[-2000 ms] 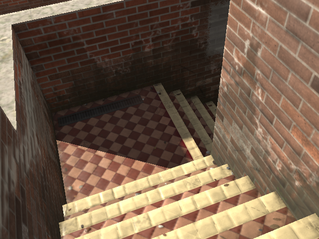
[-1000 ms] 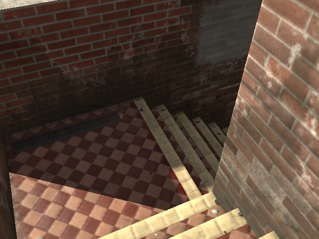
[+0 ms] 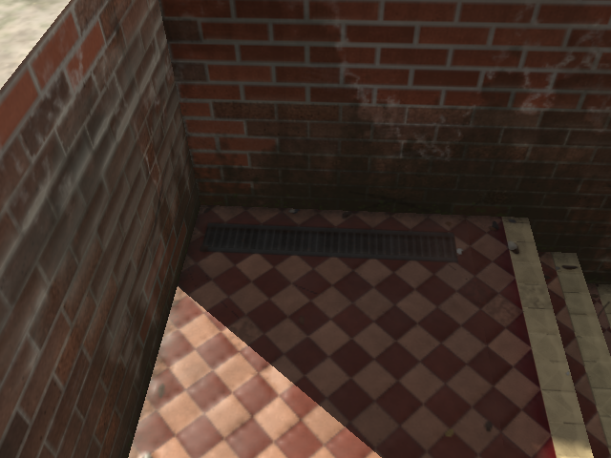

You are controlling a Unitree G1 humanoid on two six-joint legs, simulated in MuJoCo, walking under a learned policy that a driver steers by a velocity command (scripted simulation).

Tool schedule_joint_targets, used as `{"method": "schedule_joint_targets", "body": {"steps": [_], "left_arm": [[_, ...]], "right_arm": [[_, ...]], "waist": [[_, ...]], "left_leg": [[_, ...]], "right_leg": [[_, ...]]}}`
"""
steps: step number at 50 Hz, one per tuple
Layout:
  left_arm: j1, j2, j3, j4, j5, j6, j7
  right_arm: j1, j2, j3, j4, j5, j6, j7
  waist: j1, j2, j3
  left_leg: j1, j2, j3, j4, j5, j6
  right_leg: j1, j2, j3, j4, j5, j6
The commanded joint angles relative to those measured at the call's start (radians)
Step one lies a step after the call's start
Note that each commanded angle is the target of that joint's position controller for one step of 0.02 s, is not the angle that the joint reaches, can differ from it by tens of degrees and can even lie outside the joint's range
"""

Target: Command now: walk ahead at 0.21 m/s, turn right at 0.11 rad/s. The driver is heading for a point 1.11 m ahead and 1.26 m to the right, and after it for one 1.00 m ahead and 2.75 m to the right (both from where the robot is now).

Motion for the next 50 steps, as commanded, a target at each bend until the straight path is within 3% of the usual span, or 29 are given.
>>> {"method": "schedule_joint_targets", "body": {"steps": [1,2,4,5,6,8,10,11,13,15,17,19,21,22,23,24,25,26,27,29,31,32,33,35,42,45,47,48,50], "left_arm": [[0.081,0.027,-0.036,0.002,-0.014,-0.015,0.032],[0.041,-0.003,-0.055,-0.004,-0.011,-0.015,0.038],[0.007,0.089,-0.033,-0.016,-0.018,-0.016,0.035],[0.082,0.091,-0.022,0.021,-0.040,-0.019,0.039],[0.121,0.077,-0.028,0.025,-0.047,-0.015,0.046],[0.209,0.091,-0.019,0.015,-0.016,0.007,0.060],[0.249,0.119,-0.003,0.002,0.015,0.021,0.071],[0.188,0.102,-0.006,-0.027,0.015,0.025,0.084],[0.095,0.103,-0.006,-0.065,-0.003,0.024,0.087],[0.044,0.092,0.000,-0.092,0.012,0.047,0.075],[0.081,0.074,0.006,-0.086,0.032,0.073,0.070],[0.066,0.094,0.015,-0.098,0.032,0.082,0.073],[0.088,0.110,0.024,-0.099,0.033,0.073,0.064],[0.092,0.115,0.032,-0.118,0.021,0.071,0.048],[0.126,0.064,0.026,-0.124,-0.007,0.077,0.048],[0.140,0.071,0.024,-0.158,-0.031,0.085,0.064],[0.058,0.070,0.026,-0.173,-0.012,0.080,0.074],[-0.078,0.091,0.026,-0.222,0.019,0.076,0.073],[-0.202,0.108,0.030,-0.227,0.064,0.096,0.076],[-0.280,0.078,0.019,-0.267,0.053,0.149,0.076],[-0.294,0.026,0.003,-0.288,0.037,0.175,0.072],[-0.335,0.008,-0.001,-0.307,0.025,0.184,0.069],[-0.329,0.021,0.001,-0.317,0.025,0.180,0.059],[-0.344,0.021,0.000,-0.334,0.030,0.186,0.059],[-0.499,0.046,0.007,-0.429,0.049,0.183,0.057],[-0.545,0.038,0.003,-0.466,0.031,0.175,0.055],[-0.587,0.052,0.006,-0.483,0.021,0.171,0.055],[-0.589,0.056,0.004,-0.496,0.000,0.173,0.058],[-0.592,0.046,-0.003,-0.512,-0.011,0.180,0.054]], "right_arm": [[-0.107,-0.035,0.010,-0.106,-0.021,0.018,0.020],[-0.057,0.023,0.025,-0.084,-0.013,0.025,0.030],[0.131,0.040,0.022,0.038,-0.006,0.031,0.019],[0.060,-0.048,-0.005,0.008,-0.010,0.024,0.021],[-0.042,-0.073,-0.013,-0.026,-0.015,0.016,0.017],[-0.233,-0.066,-0.015,-0.102,-0.020,0.004,0.015],[-0.311,-0.059,-0.020,-0.151,-0.003,-0.013,0.019],[-0.332,-0.053,-0.015,-0.166,-0.003,-0.020,0.026],[-0.347,-0.005,-0.009,-0.180,0.012,-0.030,0.036],[-0.307,0.024,-0.003,-0.200,0.040,-0.023,0.043],[-0.265,-0.009,-0.020,-0.217,0.071,-0.031,0.039],[-0.143,-0.040,-0.040,-0.182,0.075,-0.038,0.031],[0.033,-0.077,-0.061,-0.121,0.048,-0.046,0.015],[0.153,-0.122,-0.074,-0.096,0.034,-0.044,0.010],[0.266,-0.147,-0.072,-0.092,0.036,-0.036,0.026],[0.232,-0.152,-0.067,-0.111,0.069,-0.039,0.050],[0.228,-0.168,-0.073,-0.117,0.086,-0.043,0.052],[0.139,-0.196,-0.080,-0.167,0.063,-0.051,0.027],[0.036,-0.123,-0.055,-0.183,0.043,-0.035,0.008],[0.016,-0.082,-0.017,-0.181,0.024,-0.015,0.002],[0.033,-0.092,-0.003,-0.195,0.029,-0.016,0.004],[0.055,-0.103,0.002,-0.188,0.033,-0.016,0.001],[0.024,-0.077,0.013,-0.191,0.042,-0.019,0.001],[0.042,-0.096,0.016,-0.200,0.041,-0.022,0.000],[0.171,-0.174,-0.015,-0.206,0.019,-0.041,-0.023],[0.184,-0.210,-0.034,-0.207,0.001,-0.041,-0.024],[0.175,-0.202,-0.035,-0.206,0.002,-0.041,-0.027],[0.170,-0.228,-0.039,-0.214,0.007,-0.035,-0.017],[0.160,-0.243,-0.045,-0.213,0.002,-0.030,-0.013]], "waist": [[-0.070,-0.005,0.141],[-0.096,-0.029,0.081],[-0.143,-0.168,-0.055],[-0.099,-0.194,-0.002],[-0.054,-0.166,0.026],[0.041,-0.139,0.043],[0.076,-0.113,0.047],[0.079,-0.035,0.057],[0.070,-0.049,0.092],[0.093,-0.127,0.099],[0.138,-0.147,0.124],[0.120,-0.104,0.136],[0.067,0.004,0.102],[0.029,0.130,0.019],[-0.001,0.225,-0.169],[-0.001,0.232,-0.275],[-0.031,0.210,-0.265],[-0.042,0.243,-0.223],[-0.022,0.102,-0.111],[0.020,0.077,0.022],[0.037,0.057,0.030],[0.022,0.094,0.038],[0.058,0.067,0.068],[0.048,0.103,0.048],[-0.029,0.032,0.006],[-0.057,0.044,-0.004],[-0.071,0.015,0.012],[-0.073,0.015,-0.003],[-0.069,0.057,-0.007]], "left_leg": [[-0.216,0.112,-0.002,-0.482,0.445,-0.096],[0.058,0.117,0.063,-0.653,0.617,-0.109],[0.436,0.117,0.086,-0.673,0.861,-0.083],[0.229,0.139,0.040,-0.750,1.015,-0.064],[0.095,0.152,0.024,-0.818,0.993,-0.054],[-0.143,0.159,-0.002,-0.865,0.853,-0.067],[-0.223,0.164,-0.056,-0.913,0.743,-0.091],[-0.112,0.162,-0.049,-1.075,0.959,-0.106],[0.113,0.138,-0.036,-1.217,1.051,-0.122],[0.311,0.133,-0.008,-1.439,0.971,-0.115],[0.417,0.185,-0.016,-1.620,1.037,-0.103],[0.573,0.240,-0.017,-1.790,1.144,-0.093],[0.794,0.260,0.035,-1.867,1.142,-0.085],[1.042,0.336,-0.012,-1.732,1.427,-0.076],[1.333,0.453,0.010,-1.271,1.855,-0.041],[1.358,0.537,-0.038,-1.156,1.665,0.017],[1.249,0.569,-0.116,-1.262,1.380,0.066],[1.091,0.610,-0.238,-1.467,0.850,0.179],[0.828,0.561,-0.205,-1.585,0.593,0.201],[0.548,0.514,-0.151,-1.580,0.639,0.204],[0.448,0.443,-0.087,-1.566,0.585,0.150],[0.473,0.430,-0.075,-1.566,0.562,0.139],[0.427,0.366,-0.019,-1.528,0.415,0.092],[0.423,0.370,-0.024,-1.543,0.389,0.080],[0.691,0.469,-0.086,-1.537,0.378,0.164],[0.798,0.550,-0.103,-1.582,0.482,0.212],[0.777,0.554,-0.063,-1.608,0.493,0.208],[0.745,0.560,-0.005,-1.641,0.589,0.220],[0.745,0.560,0.060,-1.661,0.643,0.213]], "right_leg": [[-0.121,-0.283,0.326,-0.116,0.682,-0.206],[-0.281,-0.225,0.257,-0.128,0.749,-0.163],[-0.364,-0.193,0.203,-0.096,0.894,-0.102],[-0.191,-0.146,0.236,-0.026,0.709,-0.112],[-0.074,-0.154,0.294,0.035,0.633,-0.133],[0.137,-0.179,0.435,0.130,0.575,-0.187],[0.206,-0.216,0.561,0.167,0.535,-0.242],[0.077,-0.172,0.523,0.188,0.245,-0.213],[-0.127,-0.116,0.524,0.181,0.008,-0.188],[-0.202,-0.059,0.449,0.201,0.045,-0.154],[-0.199,-0.039,0.449,0.279,0.066,-0.139],[-0.231,-0.009,0.464,0.402,0.059,-0.130],[-0.292,0.053,0.375,0.650,-0.009,-0.099],[-0.482,0.115,0.264,0.909,-0.381,-0.064],[-0.753,0.153,0.115,1.382,-0.781,-0.021],[-0.861,0.114,0.070,1.614,-0.806,-0.018],[-0.950,0.094,0.050,1.763,-0.630,-0.007],[-0.996,0.065,0.022,1.749,-0.397,0.032],[-0.937,0.053,0.044,1.797,-0.220,0.052],[-0.875,0.050,0.059,1.788,-0.172,0.082],[-0.861,0.084,0.054,1.814,-0.152,0.101],[-0.922,0.100,0.056,1.866,-0.148,0.112],[-0.947,0.095,0.095,1.765,-0.035,0.137],[-0.954,0.107,0.062,1.804,-0.009,0.171],[-1.072,0.040,0.085,1.755,-0.065,0.171],[-1.085,-0.016,0.114,1.833,-0.213,0.140],[-1.044,-0.037,0.123,1.802,-0.241,0.124],[-0.967,-0.034,0.032,1.794,-0.311,0.111],[-0.902,-0.066,0.035,1.781,-0.372,0.085]]}}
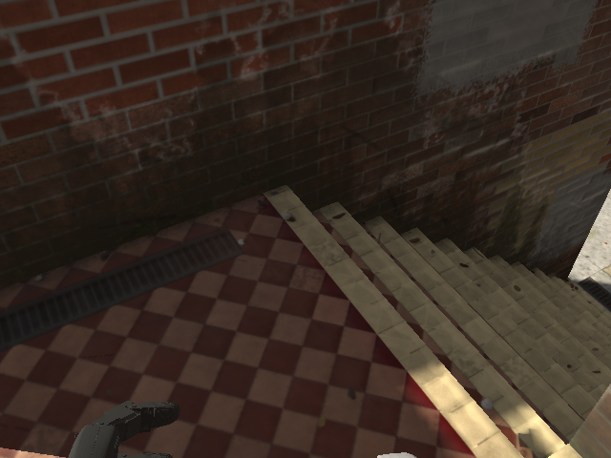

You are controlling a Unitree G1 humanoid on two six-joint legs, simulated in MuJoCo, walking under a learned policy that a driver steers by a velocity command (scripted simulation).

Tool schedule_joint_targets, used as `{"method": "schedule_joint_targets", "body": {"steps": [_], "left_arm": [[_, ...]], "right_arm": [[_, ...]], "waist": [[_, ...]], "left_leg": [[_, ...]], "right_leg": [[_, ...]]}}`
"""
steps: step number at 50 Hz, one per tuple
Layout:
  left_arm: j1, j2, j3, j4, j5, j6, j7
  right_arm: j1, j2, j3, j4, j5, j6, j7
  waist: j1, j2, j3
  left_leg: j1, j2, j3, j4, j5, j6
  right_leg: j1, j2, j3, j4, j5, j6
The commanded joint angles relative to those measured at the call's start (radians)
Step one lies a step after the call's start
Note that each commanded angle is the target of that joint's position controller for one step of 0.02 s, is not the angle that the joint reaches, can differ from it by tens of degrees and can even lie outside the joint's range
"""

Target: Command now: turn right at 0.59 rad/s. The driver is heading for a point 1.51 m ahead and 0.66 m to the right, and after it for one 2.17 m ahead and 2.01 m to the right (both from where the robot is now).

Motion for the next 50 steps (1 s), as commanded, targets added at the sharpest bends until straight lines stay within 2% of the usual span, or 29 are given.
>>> {"method": "schedule_joint_targets", "body": {"steps": [1,6,9,10,11,12,13,14,16,18,20,22,25,26,28,32,35,38,39,40,41,42,43,44,45,46,47,49,50], "left_arm": [[-0.176,0.050,0.006,-0.150,-0.022,-0.015,-0.002],[-0.132,0.025,-0.024,-0.166,-0.043,-0.028,-0.021],[0.144,0.060,-0.024,-0.078,-0.052,-0.029,-0.029],[0.285,0.092,-0.010,-0.003,-0.043,-0.031,-0.037],[0.409,0.268,0.024,-0.002,-0.047,-0.050,-0.038],[0.467,0.350,0.055,0.010,-0.059,-0.074,-0.015],[0.374,0.325,0.046,0.034,-0.003,-0.080,0.010],[0.215,0.266,0.033,0.034,0.012,-0.074,0.033],[0.021,0.130,-0.006,0.022,0.005,-0.060,0.016],[-0.025,0.040,-0.032,0.017,-0.009,-0.061,0.000],[0.067,0.099,-0.010,0.074,-0.025,-0.063,0.020],[0.162,0.141,0.010,0.125,-0.029,-0.065,0.029],[0.245,0.143,0.023,0.159,-0.026,-0.085,0.038],[0.293,0.112,0.017,0.198,-0.024,-0.085,0.043],[0.278,0.113,0.024,0.202,-0.023,-0.082,0.053],[0.258,0.123,0.033,0.208,-0.010,-0.078,0.055],[0.198,0.138,0.047,0.184,-0.001,-0.070,0.052],[0.199,0.141,0.054,0.195,0.014,-0.063,0.067],[0.212,0.132,0.052,0.188,0.021,-0.061,0.069],[0.209,0.102,0.050,0.176,0.025,-0.062,0.048],[0.193,0.046,0.038,0.153,0.022,-0.068,0.024],[0.201,-0.034,0.016,0.092,-0.009,-0.092,0.005],[0.203,-0.040,0.011,0.091,-0.008,-0.107,0.005],[0.137,0.010,0.015,0.075,0.018,-0.133,0.013],[-0.001,0.117,0.047,0.093,0.058,-0.126,0.027],[-0.060,0.147,0.055,0.064,0.049,-0.111,0.013],[-0.030,0.143,0.055,0.075,0.037,-0.089,0.005],[0.004,0.087,0.040,0.084,0.033,-0.056,0.001],[0.007,0.081,0.042,0.091,0.036,-0.055,0.002]], "right_arm": [[0.043,-0.202,-0.056,-0.048,-0.007,-0.003,0.000],[-0.012,-0.238,-0.074,-0.049,-0.002,0.011,0.007],[-0.092,-0.284,-0.107,-0.057,0.038,0.043,0.036],[-0.054,-0.282,-0.122,-0.042,0.034,0.079,0.036],[-0.154,-0.210,-0.122,-0.183,0.028,0.106,0.057],[-0.308,-0.216,-0.118,-0.243,-0.018,0.099,0.097],[-0.309,-0.131,-0.088,-0.257,0.004,0.068,0.097],[-0.266,-0.077,-0.063,-0.237,0.002,0.046,0.077],[-0.152,-0.105,-0.062,-0.142,-0.021,0.062,0.032],[-0.145,-0.145,-0.076,-0.120,0.002,0.114,0.024],[-0.167,-0.100,-0.059,-0.120,0.017,0.124,0.045],[-0.200,-0.084,-0.046,-0.119,0.012,0.112,0.058],[-0.305,-0.065,-0.026,-0.137,-0.008,0.085,0.065],[-0.342,-0.033,-0.019,-0.156,-0.001,0.080,0.059],[-0.382,-0.050,-0.018,-0.165,-0.009,0.069,0.054],[-0.381,-0.046,-0.013,-0.165,0.011,0.050,0.050],[-0.349,-0.042,-0.012,-0.151,0.054,0.052,0.048],[-0.206,-0.010,-0.013,-0.087,0.078,0.065,0.031],[-0.126,-0.017,-0.022,-0.046,0.068,0.071,0.022],[-0.029,-0.037,-0.031,0.006,0.054,0.075,0.019],[0.053,-0.041,-0.024,0.022,0.060,0.071,0.031],[0.049,-0.068,-0.021,0.009,0.036,0.039,0.054],[0.082,-0.118,-0.053,0.019,0.035,0.018,0.066],[0.132,-0.235,-0.100,0.007,0.030,-0.006,0.050],[-0.073,-0.130,-0.074,-0.026,0.037,0.015,0.025],[-0.128,-0.099,-0.051,-0.032,0.045,0.018,0.010],[-0.128,-0.054,-0.031,-0.013,0.037,0.024,0.012],[-0.135,-0.089,-0.030,-0.002,0.014,0.008,0.006],[-0.113,-0.092,-0.030,0.018,0.018,-0.003,0.002]], "waist": [[-0.003,0.095,-0.028],[0.024,0.133,-0.070],[0.127,0.195,-0.116],[0.178,0.014,-0.068],[0.232,-0.493,0.008],[0.313,-0.385,0.027],[0.232,-0.318,0.085],[0.101,-0.308,0.113],[-0.020,-0.283,0.064],[-0.055,-0.189,0.059],[-0.049,-0.059,0.060],[-0.011,-0.026,0.035],[0.064,-0.032,0.006],[0.090,-0.066,-0.010],[0.118,-0.110,-0.034],[0.109,-0.114,-0.068],[0.100,-0.146,-0.042],[0.078,-0.074,0.014],[0.073,-0.004,0.026],[0.036,0.145,-0.006],[0.005,0.255,-0.037],[0.048,0.398,-0.080],[0.027,0.381,-0.128],[-0.021,0.460,-0.144],[-0.002,0.290,-0.002],[0.010,0.387,0.069],[0.054,0.267,0.084],[0.092,0.141,0.046],[0.083,0.125,0.024]], "left_leg": [[0.228,0.336,-0.306,-0.324,0.247,0.201],[0.162,0.310,-0.129,-0.353,0.155,0.099],[-0.126,0.268,-0.025,-0.261,0.217,0.042],[-0.208,0.213,-0.001,0.026,0.108,0.017],[-0.779,-0.012,-0.132,0.563,-0.697,-0.087],[-0.933,-0.089,-0.570,0.630,-0.595,-0.114],[-0.915,-0.154,-0.666,0.654,-0.443,-0.105],[-0.860,-0.161,-0.669,0.650,-0.276,-0.089],[-0.581,-0.200,-0.518,0.818,-0.070,-0.114],[-0.439,-0.191,-0.431,0.936,0.074,-0.133],[-0.407,-0.158,-0.410,0.927,0.165,-0.157],[-0.412,-0.149,-0.400,0.889,0.213,-0.159],[-0.471,-0.141,-0.409,0.747,0.250,-0.158],[-0.476,-0.117,-0.431,0.683,0.264,-0.159],[-0.490,-0.110,-0.445,0.585,0.279,-0.162],[-0.357,-0.092,-0.465,0.330,0.293,-0.147],[-0.081,-0.063,-0.434,-0.013,0.339,-0.107],[0.229,-0.039,-0.358,-0.424,0.653,-0.109],[0.367,-0.016,-0.343,-0.500,0.686,-0.114],[0.552,0.060,-0.407,-0.428,0.641,-0.088],[0.637,0.111,-0.404,-0.174,0.756,-0.097],[0.689,0.155,-0.357,0.177,1.108,-0.103],[0.695,0.206,-0.408,0.163,1.072,-0.105],[0.592,0.380,-0.632,-0.026,0.777,0.053],[0.380,0.285,-0.603,-0.189,0.312,0.064],[0.186,0.316,-0.660,-0.223,0.400,0.137],[0.123,0.276,-0.603,-0.205,0.565,0.139],[0.049,0.203,-0.501,-0.188,0.466,0.154],[0.093,0.194,-0.488,-0.175,0.518,0.161]], "right_leg": [[-0.149,-0.052,-0.012,-0.006,-0.096,-0.040],[0.125,-0.092,-0.034,-0.421,-0.248,-0.112],[0.618,-0.032,-0.067,-0.806,-0.290,-0.187],[0.647,0.000,0.083,-1.064,-0.295,-0.250],[0.782,-0.235,0.966,-1.555,-0.151,-0.410],[0.796,-0.260,1.150,-1.811,0.111,-0.425],[0.707,-0.251,1.036,-1.862,0.067,-0.400],[0.619,-0.190,0.901,-1.794,0.026,-0.355],[0.325,-0.127,0.613,-1.669,0.037,-0.284],[0.179,-0.106,0.493,-1.646,0.000,-0.253],[0.219,-0.099,0.475,-1.601,0.094,-0.238],[0.334,-0.100,0.452,-1.565,0.213,-0.246],[0.546,-0.094,0.472,-1.596,0.308,-0.290],[0.616,-0.096,0.479,-1.595,0.298,-0.308],[0.706,-0.088,0.494,-1.563,0.368,-0.336],[0.695,-0.050,0.501,-1.485,0.432,-0.338],[0.533,0.024,0.409,-1.440,0.364,-0.247],[0.390,0.108,0.325,-1.271,0.291,-0.175],[0.295,0.132,0.295,-1.166,0.233,-0.152],[0.101,0.173,0.220,-0.883,-0.008,-0.130],[-0.090,0.203,0.102,-0.518,-0.173,-0.131],[-0.283,0.209,0.029,-0.231,-0.325,-0.143],[-0.396,0.179,-0.006,-0.124,-0.236,-0.153],[-0.437,0.131,-0.041,-0.047,-0.130,-0.097],[-0.419,0.103,-0.003,-0.052,0.040,-0.064],[-0.311,0.067,0.004,-0.069,0.059,-0.040],[-0.244,0.081,0.029,-0.061,0.055,-0.033],[-0.129,0.110,0.056,-0.089,0.151,-0.028],[-0.136,0.120,0.046,-0.084,0.157,-0.030]]}}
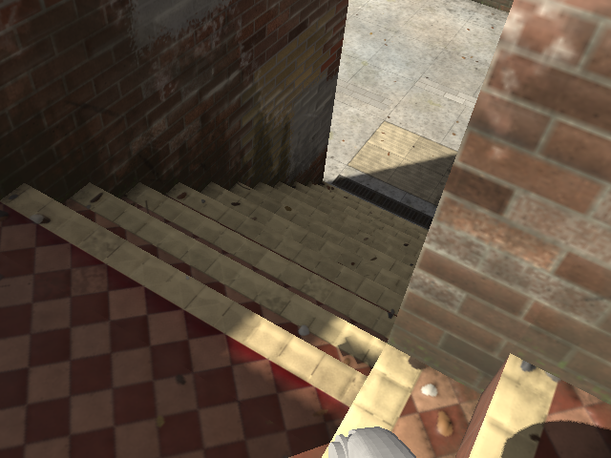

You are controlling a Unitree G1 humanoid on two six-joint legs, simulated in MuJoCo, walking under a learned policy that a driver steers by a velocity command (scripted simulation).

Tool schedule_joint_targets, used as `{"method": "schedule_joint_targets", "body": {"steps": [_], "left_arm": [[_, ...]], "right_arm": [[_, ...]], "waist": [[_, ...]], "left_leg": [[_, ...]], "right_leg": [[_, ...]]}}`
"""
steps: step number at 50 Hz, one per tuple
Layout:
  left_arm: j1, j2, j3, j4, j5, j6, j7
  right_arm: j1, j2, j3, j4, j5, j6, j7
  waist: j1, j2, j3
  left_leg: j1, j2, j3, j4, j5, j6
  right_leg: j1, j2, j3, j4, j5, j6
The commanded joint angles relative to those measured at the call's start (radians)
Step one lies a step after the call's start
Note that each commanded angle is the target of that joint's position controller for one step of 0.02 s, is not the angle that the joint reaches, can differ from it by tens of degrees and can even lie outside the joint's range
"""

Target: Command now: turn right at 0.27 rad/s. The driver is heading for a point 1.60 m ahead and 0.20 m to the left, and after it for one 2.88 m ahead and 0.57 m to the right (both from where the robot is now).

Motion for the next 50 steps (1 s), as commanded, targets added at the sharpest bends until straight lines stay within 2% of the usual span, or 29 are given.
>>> {"method": "schedule_joint_targets", "body": {"steps": [1,3,5,7,11,14,15,16,17,18,19,20,22,25,27,31,35,38,39,40,41,42,43,45,46,47,48,49,50], "left_arm": [[-0.110,0.055,0.015,-0.110,0.006,-0.002,0.007],[-0.116,0.022,0.004,-0.099,0.000,0.010,0.016],[-0.146,-0.010,-0.011,-0.114,0.000,0.024,0.010],[-0.171,-0.028,-0.025,-0.117,-0.018,0.031,0.008],[-0.200,-0.032,-0.055,-0.127,-0.021,0.017,0.021],[-0.114,-0.063,-0.095,-0.085,-0.034,-0.010,0.018],[-0.073,-0.058,-0.110,-0.067,-0.044,-0.024,0.017],[-0.040,-0.043,-0.117,-0.047,-0.048,-0.030,0.026],[-0.054,-0.020,-0.119,-0.042,-0.050,-0.023,0.037],[-0.082,-0.018,-0.127,-0.023,-0.039,-0.010,0.046],[-0.142,-0.019,-0.132,-0.007,-0.027,-0.001,0.053],[-0.187,-0.031,-0.134,0.007,-0.030,-0.001,0.051],[-0.196,-0.058,-0.142,0.023,-0.042,-0.017,0.040],[-0.141,-0.075,-0.154,0.055,-0.046,-0.053,0.035],[-0.130,-0.054,-0.149,0.075,-0.042,-0.060,0.034],[-0.064,0.034,-0.101,0.112,-0.032,-0.037,0.033],[-0.058,0.049,-0.076,0.131,-0.036,-0.016,0.046],[-0.125,0.008,-0.073,0.129,-0.038,-0.022,0.047],[-0.175,-0.028,-0.081,0.118,-0.036,-0.025,0.039],[-0.214,-0.093,-0.096,0.094,-0.037,-0.032,0.024],[-0.196,-0.107,-0.101,0.085,-0.029,-0.044,0.014],[-0.175,-0.105,-0.099,0.080,-0.007,-0.062,0.006],[-0.167,-0.101,-0.102,0.058,-0.005,-0.089,-0.012],[-0.254,-0.039,-0.081,0.058,0.007,-0.101,-0.020],[-0.221,-0.005,-0.068,0.077,-0.005,-0.099,-0.020],[-0.249,0.012,-0.060,0.074,-0.015,-0.100,-0.025],[-0.285,-0.025,-0.071,0.069,-0.013,-0.101,-0.029],[-0.265,-0.045,-0.077,0.067,-0.018,-0.104,-0.030],[-0.250,-0.007,-0.060,0.078,-0.031,-0.118,-0.035]], "right_arm": [[-0.046,-0.190,-0.032,-0.064,-0.003,-0.041,-0.015],[0.020,-0.160,-0.016,-0.036,0.001,-0.039,-0.019],[0.096,-0.135,-0.005,0.000,0.003,-0.027,-0.024],[0.131,-0.151,-0.006,0.007,-0.002,-0.015,-0.014],[0.135,-0.190,-0.015,0.037,-0.010,-0.015,-0.021],[0.161,-0.177,-0.019,0.093,-0.006,-0.003,-0.006],[0.215,-0.178,-0.026,0.120,0.000,0.003,0.002],[0.260,-0.174,-0.032,0.141,-0.003,0.011,0.008],[0.223,-0.141,-0.028,0.136,-0.003,0.027,0.020],[0.171,-0.124,-0.024,0.126,-0.004,0.049,0.031],[0.169,-0.104,-0.018,0.127,-0.006,0.067,0.045],[0.193,-0.094,-0.012,0.152,-0.013,0.074,0.055],[0.259,-0.071,-0.002,0.210,-0.024,0.064,0.061],[0.281,-0.084,-0.001,0.247,-0.014,0.038,0.056],[0.275,-0.085,0.002,0.255,-0.004,0.031,0.049],[0.229,-0.089,-0.004,0.238,0.007,0.029,0.041],[0.257,-0.090,-0.008,0.246,-0.004,0.027,0.033],[0.356,-0.062,-0.001,0.287,-0.011,0.016,0.024],[0.431,-0.054,0.003,0.315,-0.015,0.009,0.019],[0.496,-0.064,0.005,0.333,-0.024,-0.008,0.018],[0.452,-0.081,0.014,0.329,-0.032,-0.026,0.029],[0.445,-0.109,0.007,0.329,-0.032,-0.042,0.041],[0.429,-0.200,-0.023,0.317,-0.034,-0.055,0.039],[0.336,-0.113,-0.003,0.305,-0.018,-0.068,0.024],[0.318,-0.115,-0.004,0.297,-0.030,-0.074,0.026],[0.317,-0.092,0.005,0.291,-0.016,-0.076,0.021],[0.327,-0.049,0.022,0.302,-0.005,-0.080,0.010],[0.332,-0.065,0.020,0.315,-0.006,-0.085,0.010],[0.277,-0.070,0.019,0.299,-0.010,-0.088,0.008]], "waist": [[0.012,0.136,-0.072],[-0.002,0.101,-0.084],[-0.025,0.143,-0.086],[-0.044,0.142,-0.071],[-0.039,0.180,-0.079],[-0.010,0.250,-0.117],[-0.010,0.191,-0.151],[-0.020,0.072,-0.193],[-0.021,-0.014,-0.187],[-0.038,-0.049,-0.132],[-0.080,-0.093,-0.061],[-0.101,-0.072,-0.020],[-0.105,-0.013,-0.036],[-0.075,0.082,-0.097],[-0.059,0.090,-0.109],[-0.021,0.091,-0.034],[-0.048,0.051,-0.031],[-0.115,0.083,-0.059],[-0.156,0.151,-0.083],[-0.183,0.278,-0.111],[-0.124,0.277,-0.064],[-0.091,0.218,-0.086],[-0.076,0.266,-0.093],[-0.076,0.211,0.008],[-0.067,0.181,0.043],[-0.071,0.151,0.074],[-0.081,0.081,0.096],[-0.077,0.143,0.086],[-0.071,0.141,0.089]], "left_leg": [[0.049,0.268,-0.229,-0.177,0.675,0.194],[0.107,0.253,-0.218,-0.148,0.715,0.201],[0.190,0.260,-0.241,-0.135,0.685,0.208],[0.165,0.280,-0.233,-0.190,0.774,0.224],[0.125,0.303,-0.184,-0.233,0.911,0.249],[0.051,0.252,-0.063,-0.211,1.181,0.169],[0.038,0.218,-0.009,-0.164,1.284,0.115],[0.043,0.181,0.021,-0.100,1.185,0.077],[0.025,0.131,0.012,-0.074,0.908,0.048],[0.034,0.096,-0.017,-0.130,0.466,0.031],[0.081,0.083,-0.033,-0.198,0.231,0.031],[0.170,0.089,-0.017,-0.237,0.305,0.027],[0.275,0.088,0.032,-0.239,0.477,0.016],[0.324,0.144,0.012,-0.269,0.704,0.007],[0.309,0.132,0.030,-0.254,0.640,0.015],[0.118,0.062,0.077,-0.121,0.402,0.071],[0.027,0.035,0.043,-0.055,0.336,0.100],[0.142,0.055,-0.001,-0.082,0.438,0.107],[0.219,0.091,-0.054,-0.098,0.479,0.120],[0.289,0.194,-0.194,-0.137,0.514,0.146],[0.304,0.253,-0.303,-0.098,0.574,0.140],[0.347,0.262,-0.342,-0.051,0.593,0.148],[0.313,0.365,-0.490,-0.164,0.295,0.221],[0.211,0.332,-0.556,-0.258,-0.169,0.248],[0.159,0.294,-0.535,-0.278,-0.266,0.253],[0.144,0.264,-0.498,-0.289,-0.246,0.241],[0.097,0.234,-0.458,-0.327,-0.174,0.210],[0.076,0.234,-0.428,-0.349,-0.066,0.195],[0.045,0.203,-0.340,-0.347,-0.020,0.173]], "right_leg": [[-0.100,0.002,0.068,0.071,0.087,0.010],[-0.117,-0.003,0.087,0.032,0.072,0.013],[-0.171,-0.020,0.114,0.007,-0.019,0.010],[-0.101,-0.047,0.052,-0.101,-0.076,-0.008],[0.099,-0.105,0.010,-0.329,-0.174,-0.053],[0.388,-0.100,-0.008,-0.680,-0.273,-0.110],[0.517,-0.117,0.061,-0.848,0.069,-0.134],[0.541,-0.173,0.191,-0.950,0.244,-0.173],[0.480,-0.219,0.331,-1.127,0.148,-0.214],[0.371,-0.229,0.412,-1.284,-0.019,-0.234],[0.248,-0.240,0.422,-1.338,-0.117,-0.237],[0.161,-0.216,0.347,-1.313,-0.201,-0.208],[0.136,-0.175,0.219,-1.218,-0.226,-0.167],[0.202,-0.147,0.177,-1.132,-0.142,-0.153],[0.217,-0.146,0.187,-1.153,-0.243,-0.163],[0.246,-0.149,0.285,-1.237,-0.553,-0.231],[0.292,-0.177,0.324,-1.235,-0.596,-0.254],[0.209,-0.126,0.174,-1.023,-0.442,-0.206],[0.139,-0.074,0.062,-0.812,-0.347,-0.169],[0.048,0.012,-0.090,-0.475,-0.259,-0.126],[-0.105,0.002,-0.132,-0.323,-0.267,-0.122],[-0.187,-0.019,-0.122,-0.256,-0.255,-0.130],[-0.213,-0.083,-0.095,-0.312,-0.207,-0.114],[-0.253,-0.135,-0.029,-0.405,0.044,-0.050],[-0.223,-0.158,-0.051,-0.476,0.139,-0.026],[-0.215,-0.163,-0.059,-0.573,0.149,-0.017],[-0.110,-0.191,-0.037,-0.753,0.258,0.003],[0.008,-0.184,-0.048,-0.841,0.290,-0.002],[0.142,-0.189,-0.066,-1.071,0.469,0.004]]}}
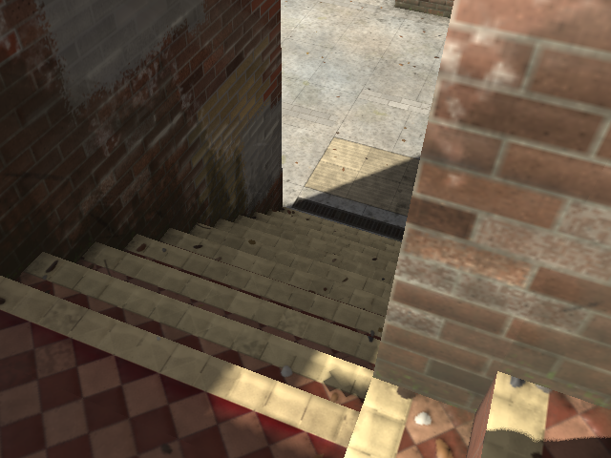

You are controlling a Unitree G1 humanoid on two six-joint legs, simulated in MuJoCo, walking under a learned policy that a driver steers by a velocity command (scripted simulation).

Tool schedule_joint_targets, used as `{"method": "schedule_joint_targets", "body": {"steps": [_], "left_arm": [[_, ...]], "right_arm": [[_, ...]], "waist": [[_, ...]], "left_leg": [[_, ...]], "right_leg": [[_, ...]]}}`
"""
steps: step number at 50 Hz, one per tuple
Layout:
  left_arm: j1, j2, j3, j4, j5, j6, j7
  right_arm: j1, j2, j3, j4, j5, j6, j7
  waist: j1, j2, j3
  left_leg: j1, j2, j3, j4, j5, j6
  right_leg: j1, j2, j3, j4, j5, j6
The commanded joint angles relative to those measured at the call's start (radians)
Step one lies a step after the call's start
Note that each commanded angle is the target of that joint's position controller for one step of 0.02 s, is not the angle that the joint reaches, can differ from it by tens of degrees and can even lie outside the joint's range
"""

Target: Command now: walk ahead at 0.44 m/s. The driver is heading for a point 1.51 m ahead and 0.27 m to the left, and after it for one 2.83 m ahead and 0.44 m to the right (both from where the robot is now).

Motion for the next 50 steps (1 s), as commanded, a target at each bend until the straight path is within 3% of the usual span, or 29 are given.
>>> {"method": "schedule_joint_targets", "body": {"steps": [1,2,4,5,8,9,10,11,12,14,17,18,20,22,27,29,32,35,36,37,38,39,40,42,43,44,45,47,50], "left_arm": [[-0.116,0.055,0.021,-0.057,-0.007,-0.033,-0.010],[-0.114,0.071,0.024,-0.055,-0.020,-0.024,-0.005],[-0.197,0.035,0.021,-0.083,-0.040,-0.032,-0.018],[-0.195,0.046,0.023,-0.100,-0.034,-0.029,-0.016],[-0.019,0.121,0.065,-0.078,-0.025,-0.043,0.008],[0.131,0.139,0.086,-0.035,-0.019,-0.054,0.013],[0.369,0.201,0.111,0.002,0.000,-0.067,0.023],[0.478,0.276,0.133,0.058,0.015,-0.062,0.029],[0.502,0.250,0.142,0.104,-0.036,-0.062,0.022],[0.320,0.155,0.131,0.059,-0.034,-0.074,0.014],[0.320,0.106,0.133,0.061,-0.006,-0.090,0.027],[0.350,0.124,0.145,0.080,0.005,-0.094,0.030],[0.434,0.099,0.138,0.136,-0.025,-0.103,0.045],[0.419,0.122,0.135,0.095,-0.023,-0.091,0.059],[0.447,0.183,0.134,0.054,-0.023,-0.090,0.058],[0.474,0.216,0.143,0.033,0.016,-0.085,0.070],[0.507,0.195,0.143,0.004,0.035,-0.064,0.085],[0.564,0.183,0.137,0.022,0.033,-0.055,0.102],[0.517,0.199,0.141,0.017,0.045,-0.046,0.108],[0.497,0.203,0.151,0.018,0.031,-0.050,0.100],[0.554,0.163,0.162,0.034,0.014,-0.063,0.077],[0.638,0.142,0.163,-0.005,-0.042,-0.090,0.083],[0.585,0.159,0.149,-0.006,-0.057,-0.098,0.083],[0.409,0.140,0.130,-0.061,-0.038,-0.086,0.058],[0.284,0.125,0.127,-0.087,-0.011,-0.079,0.040],[0.244,0.069,0.109,-0.112,0.007,-0.057,0.022],[0.222,0.065,0.106,-0.129,0.001,-0.038,0.006],[0.178,0.098,0.099,-0.165,0.015,-0.016,-0.016],[0.142,0.117,0.091,-0.176,0.007,-0.025,-0.024]], "right_arm": [[0.021,-0.106,-0.008,-0.011,0.007,-0.022,-0.010],[0.016,-0.086,-0.001,-0.008,0.016,-0.024,-0.013],[0.024,-0.135,-0.017,-0.018,-0.007,-0.023,-0.012],[0.035,-0.157,-0.028,-0.016,0.004,-0.018,-0.013],[0.048,-0.156,-0.040,0.000,0.004,-0.021,-0.007],[-0.002,-0.179,-0.048,-0.030,0.004,-0.028,-0.003],[-0.067,-0.160,-0.046,-0.078,0.010,-0.034,-0.002],[0.017,-0.036,-0.027,-0.091,0.032,-0.024,0.011],[-0.067,-0.121,-0.045,-0.103,-0.009,-0.012,0.009],[-0.208,-0.130,-0.047,-0.181,-0.013,0.000,0.022],[-0.208,-0.113,-0.044,-0.189,-0.013,0.029,0.029],[-0.206,-0.095,-0.043,-0.197,-0.032,0.043,0.031],[-0.352,-0.135,-0.062,-0.267,-0.055,0.055,0.040],[-0.354,-0.139,-0.066,-0.289,-0.029,0.060,0.038],[-0.505,-0.168,-0.077,-0.343,-0.039,0.069,0.059],[-0.507,-0.179,-0.089,-0.329,-0.030,0.078,0.064],[-0.630,-0.167,-0.087,-0.346,0.016,0.071,0.094],[-0.509,-0.164,-0.093,-0.269,0.039,0.070,0.063],[-0.306,-0.195,-0.106,-0.205,0.034,0.067,0.052],[-0.108,-0.252,-0.127,-0.126,0.000,0.051,0.050],[-0.017,-0.328,-0.134,-0.068,-0.030,0.027,0.052],[-0.038,-0.347,-0.125,-0.070,-0.041,-0.008,0.052],[-0.030,-0.286,-0.121,-0.099,-0.022,-0.010,0.051],[-0.081,-0.256,-0.113,-0.128,-0.015,0.005,0.024],[-0.082,-0.186,-0.093,-0.134,-0.013,-0.011,0.012],[-0.130,-0.167,-0.086,-0.131,-0.033,-0.020,0.003],[-0.199,-0.129,-0.067,-0.143,-0.032,-0.029,0.000],[-0.273,-0.148,-0.066,-0.173,-0.013,-0.039,-0.010],[-0.234,-0.152,-0.070,-0.193,0.016,-0.045,-0.010]], "waist": [[0.035,0.121,0.169],[0.030,0.054,0.197],[-0.001,0.098,0.213],[-0.003,0.127,0.215],[0.085,0.081,0.155],[0.159,0.091,0.076],[0.256,0.041,-0.075],[0.207,-0.197,-0.186],[0.215,-0.112,-0.105],[0.139,-0.069,0.094],[0.077,-0.096,0.092],[0.056,-0.101,0.091],[0.075,-0.148,0.099],[0.067,-0.172,0.086],[0.090,-0.152,0.133],[0.123,-0.132,0.174],[0.210,-0.109,0.223],[0.214,-0.143,0.182],[0.109,-0.145,0.110],[-0.008,-0.039,0.022],[0.001,0.268,-0.022],[0.126,0.434,-0.068],[0.052,0.303,-0.161],[0.034,0.215,-0.159],[0.007,0.130,-0.090],[0.077,0.006,-0.026],[0.125,-0.023,0.059],[0.154,0.090,0.148],[0.159,0.026,0.108]], "left_leg": [[-0.065,0.192,-0.242,-0.288,0.183,0.152],[-0.060,0.143,-0.167,-0.314,0.222,0.121],[-0.011,0.162,-0.158,-0.316,0.376,0.116],[0.027,0.169,-0.159,-0.294,0.526,0.107],[0.044,0.162,-0.115,-0.052,0.956,0.087],[-0.044,0.133,-0.095,0.088,0.943,0.092],[-0.267,0.094,-0.079,0.343,0.676,0.079],[-0.581,-0.082,-0.043,0.737,-0.136,0.030],[-0.689,-0.061,-0.123,0.795,-0.081,0.042],[-0.663,0.022,-0.129,0.689,0.072,0.023],[-0.425,0.017,-0.103,0.496,0.202,-0.047],[-0.393,-0.005,-0.074,0.463,0.340,-0.051],[-0.549,0.040,-0.141,0.415,0.540,-0.041],[-0.542,0.030,-0.148,0.368,0.664,-0.047],[-0.490,0.046,-0.138,0.328,0.918,-0.047],[-0.558,0.071,-0.145,0.301,0.847,-0.060],[-0.453,0.104,-0.087,0.089,0.868,-0.053],[-0.248,0.128,-0.064,-0.130,0.876,-0.034],[-0.060,0.143,-0.060,-0.223,0.913,-0.027],[0.163,0.100,-0.001,-0.289,0.970,-0.031],[0.348,0.133,0.021,-0.129,1.259,-0.053],[0.557,0.230,-0.074,0.194,1.614,-0.056],[0.590,0.276,-0.152,0.174,1.369,-0.027],[0.355,0.373,-0.437,-0.099,0.382,0.124],[0.207,0.384,-0.440,-0.122,0.328,0.168],[0.033,0.379,-0.434,-0.114,0.316,0.169],[-0.112,0.304,-0.357,-0.155,0.208,0.126],[-0.366,0.193,-0.261,-0.304,0.145,0.118],[-0.212,0.216,-0.221,-0.275,0.510,0.159]], "right_leg": [[0.100,-0.030,0.059,-0.477,0.338,0.035],[0.147,-0.022,0.043,-0.623,0.365,0.027],[0.295,0.038,0.000,-0.867,0.300,0.015],[0.335,0.058,0.001,-0.920,0.242,0.003],[0.581,0.100,-0.011,-1.008,0.074,-0.048],[0.773,0.049,0.065,-1.029,0.072,-0.075],[1.094,-0.129,0.303,-1.004,0.080,-0.167],[1.281,-0.414,0.793,-1.130,0.071,-0.374],[1.139,-0.431,0.935,-1.266,-0.124,-0.379],[0.817,-0.379,0.721,-1.329,-0.104,-0.319],[0.561,-0.251,0.403,-1.339,0.091,-0.249],[0.497,-0.227,0.304,-1.273,0.175,-0.226],[0.610,-0.232,0.331,-1.208,0.152,-0.179],[0.557,-0.210,0.321,-1.166,0.114,-0.148],[0.437,-0.226,0.339,-0.989,-0.119,-0.120],[0.485,-0.255,0.382,-0.879,-0.171,-0.104],[0.479,-0.230,0.335,-0.808,-0.235,-0.083],[0.582,-0.236,0.297,-0.587,-0.015,-0.071],[0.564,-0.215,0.279,-0.357,0.047,-0.064],[0.507,-0.124,0.215,-0.052,0.089,-0.043],[0.294,0.059,0.159,0.371,-0.588,0.007],[-0.043,0.023,0.237,0.466,-0.613,-0.002],[-0.171,-0.017,0.223,0.483,-0.495,-0.015],[-0.260,-0.079,0.140,0.503,-0.246,-0.050],[-0.245,-0.112,0.204,0.449,-0.140,-0.056],[-0.175,-0.148,0.254,0.283,-0.049,-0.041],[-0.127,-0.167,0.252,0.017,0.075,-0.015],[0.091,-0.148,0.194,-0.309,0.252,0.011],[0.125,-0.155,0.190,-0.595,0.382,-0.015]]}}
